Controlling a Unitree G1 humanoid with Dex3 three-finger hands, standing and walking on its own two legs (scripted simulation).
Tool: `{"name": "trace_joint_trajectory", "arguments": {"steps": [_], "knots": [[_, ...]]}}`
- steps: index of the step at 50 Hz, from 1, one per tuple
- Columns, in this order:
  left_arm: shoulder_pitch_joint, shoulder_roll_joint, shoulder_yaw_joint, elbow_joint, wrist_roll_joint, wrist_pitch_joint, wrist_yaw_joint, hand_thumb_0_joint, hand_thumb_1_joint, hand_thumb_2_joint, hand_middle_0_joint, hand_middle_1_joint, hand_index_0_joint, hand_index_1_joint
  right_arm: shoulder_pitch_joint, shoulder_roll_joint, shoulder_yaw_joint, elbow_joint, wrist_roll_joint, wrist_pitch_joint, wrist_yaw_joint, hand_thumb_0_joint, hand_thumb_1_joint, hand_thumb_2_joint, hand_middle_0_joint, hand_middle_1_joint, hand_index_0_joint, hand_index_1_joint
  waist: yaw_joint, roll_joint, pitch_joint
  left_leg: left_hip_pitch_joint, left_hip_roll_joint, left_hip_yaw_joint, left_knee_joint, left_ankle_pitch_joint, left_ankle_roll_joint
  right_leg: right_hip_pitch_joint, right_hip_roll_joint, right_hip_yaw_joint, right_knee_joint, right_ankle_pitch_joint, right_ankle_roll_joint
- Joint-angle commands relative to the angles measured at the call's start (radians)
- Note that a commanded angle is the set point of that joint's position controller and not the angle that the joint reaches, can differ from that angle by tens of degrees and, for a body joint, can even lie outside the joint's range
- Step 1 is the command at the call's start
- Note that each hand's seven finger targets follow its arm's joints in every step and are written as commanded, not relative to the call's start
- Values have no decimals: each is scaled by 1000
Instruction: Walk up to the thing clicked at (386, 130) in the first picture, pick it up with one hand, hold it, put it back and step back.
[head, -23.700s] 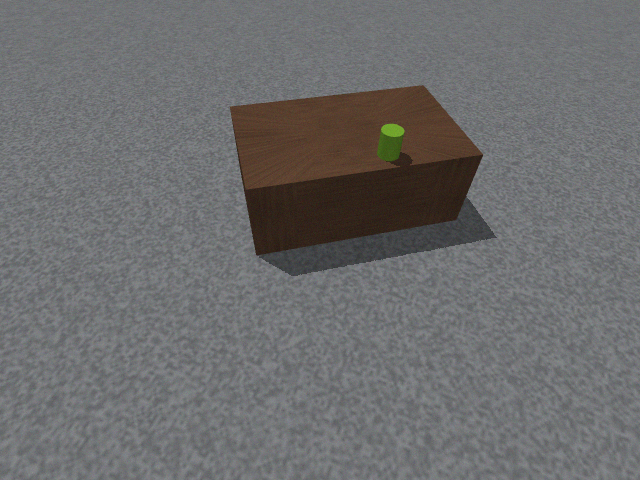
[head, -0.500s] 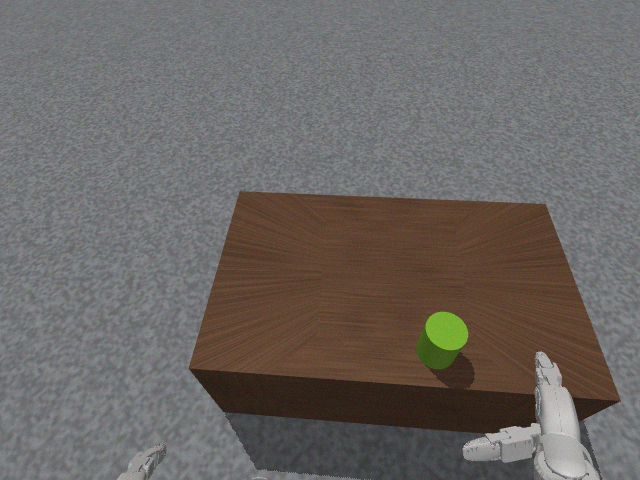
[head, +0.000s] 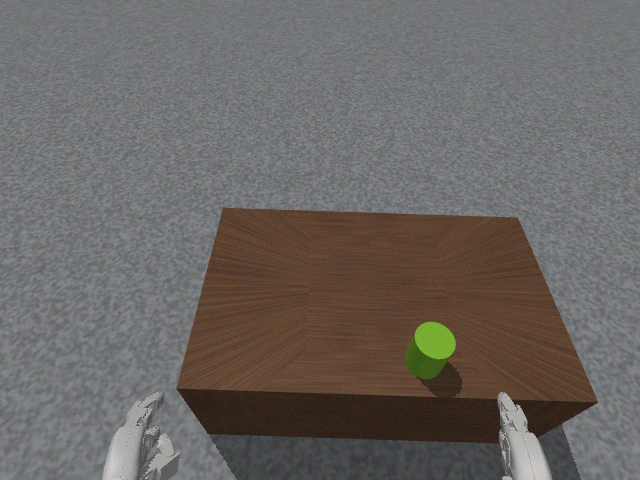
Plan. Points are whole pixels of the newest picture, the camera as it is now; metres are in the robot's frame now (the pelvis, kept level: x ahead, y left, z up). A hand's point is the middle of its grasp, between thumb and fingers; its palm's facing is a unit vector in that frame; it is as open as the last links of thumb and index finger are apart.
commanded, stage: home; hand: right
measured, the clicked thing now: (428, 350) +0.44 -0.24 -0.32
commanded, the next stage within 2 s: stand in 1.72 s
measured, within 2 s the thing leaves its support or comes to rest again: neither
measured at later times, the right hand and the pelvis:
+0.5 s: hand out of the picture +0.09 -0.26 -0.10, palm faces -0.03 +0.92 -0.38, open 17.5 cm; pelvis +0.00 -0.01 +0.03, yaw +0 degrees
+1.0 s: hand out of the picture +0.02 -0.26 -0.11, palm faces -0.04 +0.93 -0.38, open 17.3 cm; pelvis -0.02 -0.01 +0.04, yaw +0 degrees
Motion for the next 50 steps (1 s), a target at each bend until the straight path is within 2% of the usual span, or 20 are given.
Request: {"name": "trace_joint_trajectory", "arguments": {"steps": [1,3,4,5,6,7,8,11,13,16,20,26,30,32,35,41,43,44,47,50], "knots": [[-58,107,46,-157,0,-57,4,0,897,901,-201,-297,-200,-298,2,-92,-43,-161,-7,-42,-12,0,560,-49,52,51,52,51,1,54,-115,70,-22,10,-138,266,-7,47,50,-63,-92,243,-53],[-57,111,49,-158,-1,-62,3,0,897,901,-201,-297,-200,-298,-17,-98,-49,-167,-8,-39,-14,0,556,-51,52,52,52,52,6,44,-98,52,-26,13,-135,232,-5,42,46,-61,-100,217,-51],[-57,112,49,-159,0,-64,1,0,897,901,-201,-297,-200,-298,-15,-107,-62,-175,-7,-40,-15,0,547,-56,53,54,53,53,-4,32,-102,51,-26,10,-136,218,-3,40,47,-62,-99,205,-50],[-89,189,70,38,127,-14,-49,0,897,902,-201,-299,-200,-300,-159,-268,-98,173,-121,-108,41,0,558,-48,51,51,51,51,-21,47,-43,188,21,-58,-178,189,8,79,-8,-3,-179,254,-60],[-72,220,94,56,137,7,-70,0,897,901,-201,-299,-200,-300,-118,-277,-114,215,-127,-139,66,0,562,-46,51,50,51,50,-27,44,-44,226,53,-94,-195,221,28,77,-2,-9,-182,237,-59],[-65,228,96,57,133,12,-82,0,897,901,-201,-298,-200,-299,-125,-286,-114,240,-122,-160,79,0,601,-24,47,44,47,44,-15,51,-38,232,76,-127,-216,232,38,72,2,-7,-178,229,-66],[-66,213,92,65,121,17,-91,0,897,901,-201,-297,-200,-298,-131,-289,-109,254,-115,-177,91,0,563,-46,51,50,51,50,-4,70,-49,192,79,-123,-233,227,40,112,-1,-13,-184,201,-68],[-85,224,82,101,84,21,-122,0,897,901,-201,-298,-200,-299,-149,-282,-87,356,-82,-197,108,0,532,-64,54,56,54,56,-8,79,-45,219,90,-116,-283,236,37,181,2,4,-239,217,-60],[-76,226,82,143,72,24,-130,0,897,901,-201,-299,-200,-299,-184,-274,-80,412,-69,-204,107,0,567,-43,51,49,51,49,-6,41,-52,245,83,-99,-283,273,33,216,-1,12,-274,270,-55],[-87,218,75,198,70,30,-133,0,897,901,-201,-298,-200,-299,-203,-261,-66,498,-67,-203,106,0,549,-54,52,53,52,53,-12,-30,-10,270,67,-71,-297,301,19,244,-14,28,-335,327,-55],[-74,241,78,258,67,37,-127,0,897,901,-201,-298,-200,-299,-214,-294,-72,599,-68,-198,101,0,583,-34,49,47,49,47,-8,-12,44,283,73,-70,-347,300,17,282,-21,34,-407,315,-55],[-78,271,78,341,55,42,-127,0,897,901,-201,-299,-200,-300,-213,-321,-64,725,-58,-201,97,0,550,-53,52,52,52,52,-14,26,38,343,86,-71,-414,348,9,360,-31,46,-469,363,-53],[-79,287,75,391,54,45,-128,0,897,902,-201,-299,-200,-300,-232,-329,-56,785,-55,-195,97,0,521,-70,55,57,55,57,-9,13,79,346,88,-78,-455,314,6,373,-32,46,-515,317,-49],[-81,290,74,412,55,49,-129,0,897,901,-201,-299,-200,-300,-244,-338,-56,808,-55,-191,97,0,536,-61,54,54,54,54,-5,37,95,342,91,-81,-480,254,8,368,-28,42,-529,265,-47],[-92,302,72,436,55,47,-130,0,897,902,-201,-300,-200,-300,-243,-339,-51,836,-53,-189,100,0,519,-71,55,57,55,57,-8,12,108,336,84,-78,-487,248,7,374,-34,52,-560,233,-45],[-100,313,69,472,55,54,-139,0,897,902,-201,-301,-200,-301,-235,-349,-48,878,-54,-180,105,0,509,-76,56,59,56,59,-10,16,163,297,81,-95,-532,78,9,316,-25,56,-594,83,-41],[-105,309,68,481,52,56,-142,0,897,902,-201,-301,-200,-301,-237,-356,-49,884,-54,-182,104,0,537,-59,53,54,53,54,-9,53,142,296,92,-109,-553,42,15,331,-22,49,-572,112,-44],[-91,299,64,486,54,53,-142,0,897,902,-201,-301,-200,-301,-255,-362,-49,883,-52,-184,106,0,525,-66,54,56,54,56,-1,47,127,303,96,-114,-553,65,15,344,-23,44,-571,136,-44],[-104,301,60,498,49,46,-142,0,897,902,-201,-302,-200,-302,-251,-351,-42,896,-50,-191,106,0,523,-67,54,56,54,56,-5,43,88,330,98,-108,-542,143,17,382,-36,46,-563,216,-45],[-103,307,57,516,49,46,-142,0,897,902,-201,-301,-200,-302,-254,-358,-42,909,-49,-189,106,0,518,-70,55,57,55,57,-8,31,113,331,97,-109,-546,130,16,353,-33,43,-568,187,-41]]}}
